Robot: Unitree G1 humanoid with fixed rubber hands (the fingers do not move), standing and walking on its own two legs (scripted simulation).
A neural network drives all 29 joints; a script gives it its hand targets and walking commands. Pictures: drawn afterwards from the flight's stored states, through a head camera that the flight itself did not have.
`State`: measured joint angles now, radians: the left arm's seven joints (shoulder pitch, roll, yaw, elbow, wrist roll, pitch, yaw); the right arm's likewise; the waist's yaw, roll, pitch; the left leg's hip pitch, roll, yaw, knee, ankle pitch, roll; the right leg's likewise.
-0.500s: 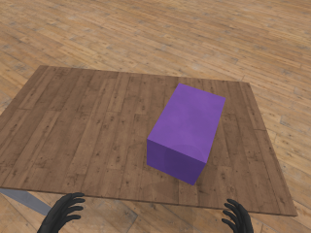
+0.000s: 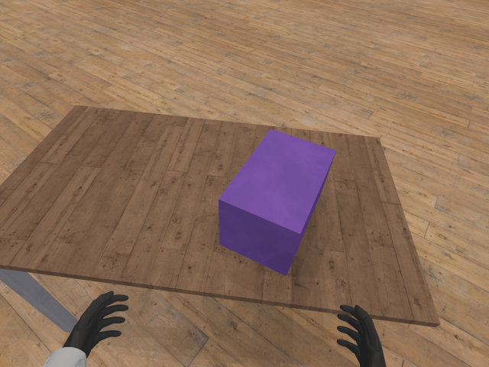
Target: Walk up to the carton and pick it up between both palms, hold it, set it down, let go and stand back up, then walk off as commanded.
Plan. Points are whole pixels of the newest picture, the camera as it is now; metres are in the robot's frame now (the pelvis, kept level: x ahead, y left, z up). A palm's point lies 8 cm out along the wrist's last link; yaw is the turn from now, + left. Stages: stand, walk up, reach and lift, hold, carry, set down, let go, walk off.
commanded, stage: set down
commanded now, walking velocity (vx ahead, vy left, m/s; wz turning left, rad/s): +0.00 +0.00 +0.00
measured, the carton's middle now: (277, 197) +0.51 -0.06 -0.06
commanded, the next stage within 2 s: let go in 1.08 s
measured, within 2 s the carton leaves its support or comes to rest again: neither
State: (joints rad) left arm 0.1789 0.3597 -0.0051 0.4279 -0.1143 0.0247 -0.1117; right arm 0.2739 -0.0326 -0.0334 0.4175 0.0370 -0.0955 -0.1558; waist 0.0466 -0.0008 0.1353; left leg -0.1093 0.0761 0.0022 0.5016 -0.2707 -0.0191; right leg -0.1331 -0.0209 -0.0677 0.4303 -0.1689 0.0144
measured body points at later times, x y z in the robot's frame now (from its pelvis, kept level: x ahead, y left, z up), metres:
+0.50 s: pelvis +0.04 -0.01 +0.00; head +0.07 -0.01 +0.45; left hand +0.22 +0.23 -0.07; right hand +0.19 -0.22 -0.09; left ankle +0.01 +0.15 -0.74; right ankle +0.05 -0.13 -0.74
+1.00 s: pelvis +0.05 +0.02 +0.01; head +0.07 +0.02 +0.46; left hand +0.23 +0.24 -0.08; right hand +0.22 -0.22 -0.08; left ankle +0.01 +0.15 -0.74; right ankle +0.05 -0.13 -0.74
